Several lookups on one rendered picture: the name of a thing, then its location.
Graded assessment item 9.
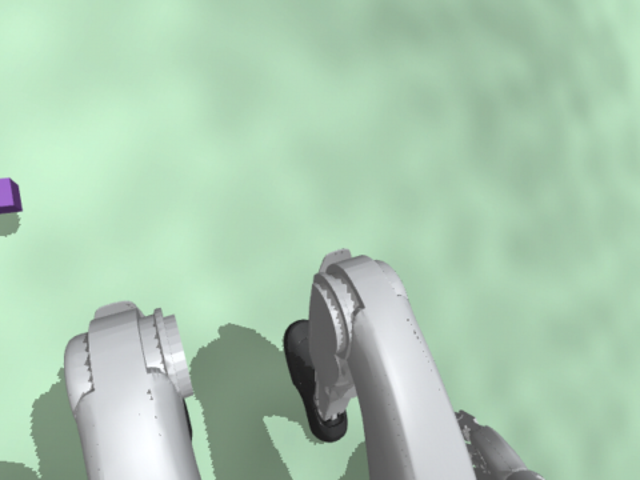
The right robot hand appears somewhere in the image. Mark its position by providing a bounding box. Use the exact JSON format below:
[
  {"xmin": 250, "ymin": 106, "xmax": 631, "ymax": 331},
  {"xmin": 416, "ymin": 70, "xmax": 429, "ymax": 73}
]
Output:
[{"xmin": 454, "ymin": 410, "xmax": 528, "ymax": 480}]

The small box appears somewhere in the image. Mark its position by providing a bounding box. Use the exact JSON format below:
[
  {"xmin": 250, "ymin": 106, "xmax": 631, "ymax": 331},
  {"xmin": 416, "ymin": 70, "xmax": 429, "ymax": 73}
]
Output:
[{"xmin": 0, "ymin": 178, "xmax": 22, "ymax": 214}]

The right robot foot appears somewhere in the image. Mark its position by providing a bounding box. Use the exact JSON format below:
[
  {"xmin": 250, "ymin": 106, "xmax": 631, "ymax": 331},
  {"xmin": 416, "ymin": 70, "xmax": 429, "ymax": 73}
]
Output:
[{"xmin": 284, "ymin": 320, "xmax": 348, "ymax": 443}]

